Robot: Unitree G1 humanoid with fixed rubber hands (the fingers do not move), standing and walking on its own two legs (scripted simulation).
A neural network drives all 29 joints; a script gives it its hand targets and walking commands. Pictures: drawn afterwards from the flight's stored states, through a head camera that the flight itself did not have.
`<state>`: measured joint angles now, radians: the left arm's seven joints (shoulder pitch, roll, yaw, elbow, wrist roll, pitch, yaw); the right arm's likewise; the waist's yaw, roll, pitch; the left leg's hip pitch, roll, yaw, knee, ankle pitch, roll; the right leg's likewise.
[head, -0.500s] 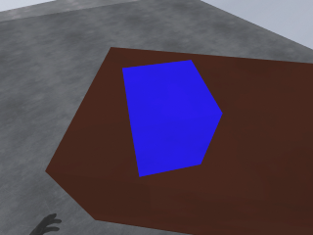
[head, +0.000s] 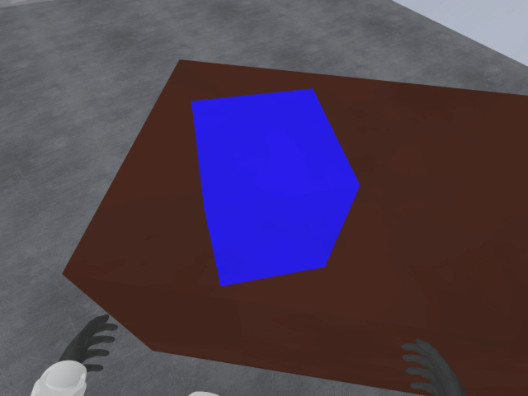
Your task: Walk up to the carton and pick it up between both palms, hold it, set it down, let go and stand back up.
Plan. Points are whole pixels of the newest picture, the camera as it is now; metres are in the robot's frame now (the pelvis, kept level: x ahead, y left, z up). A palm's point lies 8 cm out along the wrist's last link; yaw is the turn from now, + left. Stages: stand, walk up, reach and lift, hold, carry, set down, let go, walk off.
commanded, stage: reach and lift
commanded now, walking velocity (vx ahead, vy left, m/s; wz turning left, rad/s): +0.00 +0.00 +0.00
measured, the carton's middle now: (264, 192) +0.43 +0.03 +0.02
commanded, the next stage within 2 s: none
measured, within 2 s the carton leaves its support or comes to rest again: neither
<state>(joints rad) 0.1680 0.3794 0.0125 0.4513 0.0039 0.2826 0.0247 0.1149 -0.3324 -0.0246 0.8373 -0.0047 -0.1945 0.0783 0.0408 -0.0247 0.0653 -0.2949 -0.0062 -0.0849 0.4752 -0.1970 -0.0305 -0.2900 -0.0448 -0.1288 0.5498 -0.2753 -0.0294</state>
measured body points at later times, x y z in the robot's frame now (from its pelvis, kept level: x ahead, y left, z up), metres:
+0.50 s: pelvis +0.01 +0.00 +0.01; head +0.03 +0.00 +0.46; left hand +0.17 +0.28 -0.04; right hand +0.19 -0.23 -0.07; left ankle +0.04 +0.15 -0.73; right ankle +0.01 -0.09 -0.73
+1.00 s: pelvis +0.01 +0.00 +0.01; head +0.03 +0.01 +0.46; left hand +0.20 +0.25 -0.01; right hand +0.20 -0.22 -0.03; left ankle +0.04 +0.15 -0.73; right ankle +0.01 -0.09 -0.73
